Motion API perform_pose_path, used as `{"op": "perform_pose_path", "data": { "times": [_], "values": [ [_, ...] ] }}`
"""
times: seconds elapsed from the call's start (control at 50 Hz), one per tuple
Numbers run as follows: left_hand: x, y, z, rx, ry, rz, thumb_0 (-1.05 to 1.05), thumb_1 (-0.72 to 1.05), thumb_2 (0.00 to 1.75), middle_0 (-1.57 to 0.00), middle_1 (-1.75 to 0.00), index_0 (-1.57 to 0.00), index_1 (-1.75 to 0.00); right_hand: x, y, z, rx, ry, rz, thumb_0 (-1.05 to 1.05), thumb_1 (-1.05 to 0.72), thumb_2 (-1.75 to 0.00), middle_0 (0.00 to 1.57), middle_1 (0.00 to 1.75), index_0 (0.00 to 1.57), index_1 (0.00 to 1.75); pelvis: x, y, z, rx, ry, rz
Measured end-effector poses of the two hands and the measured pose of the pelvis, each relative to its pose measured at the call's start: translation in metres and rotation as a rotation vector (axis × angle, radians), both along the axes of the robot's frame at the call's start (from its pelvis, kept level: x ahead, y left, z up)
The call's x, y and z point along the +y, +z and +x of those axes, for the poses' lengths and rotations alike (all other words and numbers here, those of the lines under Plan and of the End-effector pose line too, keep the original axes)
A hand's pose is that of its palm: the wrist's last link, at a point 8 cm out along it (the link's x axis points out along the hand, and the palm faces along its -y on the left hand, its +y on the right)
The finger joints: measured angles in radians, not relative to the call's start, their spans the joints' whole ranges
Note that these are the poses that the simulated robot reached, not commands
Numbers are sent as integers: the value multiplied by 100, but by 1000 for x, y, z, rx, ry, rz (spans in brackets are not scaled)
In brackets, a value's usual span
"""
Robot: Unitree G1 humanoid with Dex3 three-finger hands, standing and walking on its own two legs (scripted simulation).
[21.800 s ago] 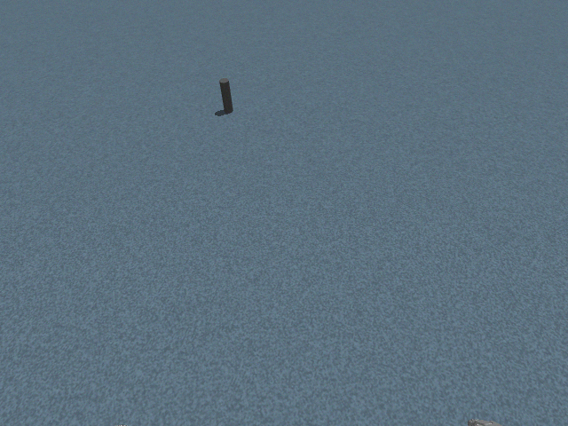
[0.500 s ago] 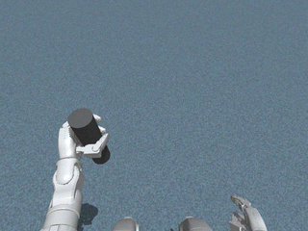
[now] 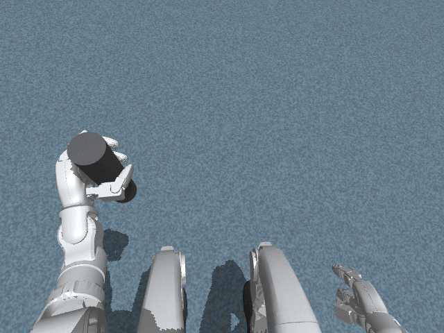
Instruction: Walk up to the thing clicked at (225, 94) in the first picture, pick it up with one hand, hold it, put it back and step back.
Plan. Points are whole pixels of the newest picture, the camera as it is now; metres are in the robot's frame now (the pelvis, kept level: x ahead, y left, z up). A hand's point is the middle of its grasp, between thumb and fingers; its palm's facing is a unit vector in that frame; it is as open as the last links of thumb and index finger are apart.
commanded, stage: crouch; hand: left
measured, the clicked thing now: (109, 173) +0.39 +0.21 -0.03
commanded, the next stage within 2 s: lower in 1.14 s
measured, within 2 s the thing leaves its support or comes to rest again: neither
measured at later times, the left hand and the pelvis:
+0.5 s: hand (129, 198) +0.39 +0.22 -0.22, palm faces +0.21 -0.98 -0.02, open 7.6 cm; pelvis -0.05 +0.00 -0.18, yaw -2 degrees
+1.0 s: hand (134, 203) +0.41 +0.23 -0.31, palm faces +0.21 -0.98 -0.01, open 7.6 cm; pelvis -0.06 +0.01 -0.25, yaw -5 degrees
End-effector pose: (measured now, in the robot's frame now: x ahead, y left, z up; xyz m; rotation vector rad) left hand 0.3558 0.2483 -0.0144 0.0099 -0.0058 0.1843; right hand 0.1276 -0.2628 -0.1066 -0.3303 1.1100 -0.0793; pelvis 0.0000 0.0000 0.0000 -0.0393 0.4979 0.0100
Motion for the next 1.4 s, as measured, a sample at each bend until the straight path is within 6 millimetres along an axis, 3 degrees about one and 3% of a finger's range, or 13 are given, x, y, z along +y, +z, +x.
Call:
{"op": "perform_pose_path", "data": {
  "times": [0.16, 0.32, 0.44, 0.58, 0.72, 0.86, 1.14, 1.4],
  "values": [
    [11, -77, 1, 5, 31, 8, 2, -11, 114, -87, -108, -86, -110, 8, -77, -14, 58, 28, 21, 1, -91, -90, 20, 30, 20, 30, 0, -66, -19, 67, -9, -5],
    [19, -149, 2, 16, 36, 6, 2, -11, 114, -87, -108, -86, -109, 9, -139, -40, 115, 45, 7, 1, -91, -91, 20, 30, 20, 30, 2, -127, -37, 84, -14, -16],
    [20, -190, 4, 12, 30, 2, 2, -11, 114, -87, -108, -86, -109, 4, -176, -63, 156, 35, -12, 1, -91, -91, 20, 30, 20, 30, 2, -167, -47, 69, -18, -21],
    [23, -224, 9, 9, 37, 1, 2, -11, 114, -87, -108, -86, -109, -2, -209, -86, 191, 22, -33, 1, -91, -91, 20, 30, 20, 30, 2, -203, -56, 38, -26, -26],
    [25, -252, 14, 18, 28, 0, 2, -12, 114, -87, -108, -86, -109, -5, -228, -96, 214, 32, -54, 1, -90, -90, 20, 30, 20, 30, 3, -227, -59, 16, -37, -37],
    [29, -277, 16, 28, 31, -6, 2, -12, 114, -88, -108, -86, -109, -7, -237, -95, 227, 55, -81, 1, -90, -90, 20, 30, 20, 30, 5, -242, -57, 4, -46, -51],
    [33, -311, 19, 28, 28, -4, 2, -12, 114, -88, -108, -86, -109, -10, -247, -81, 247, 119, -122, 1, -90, -90, 20, 30, 20, 30, 7, -261, -54, -21, -59, -79],
    [33, -341, 20, 50, 35, -7, 2, -12, 114, -88, -108, -86, -109, -8, -254, -82, 283, 164, -138, 1, -91, -91, 20, 30, 20, 30, 9, -273, -53, -47, -73, -104]
  ]
}}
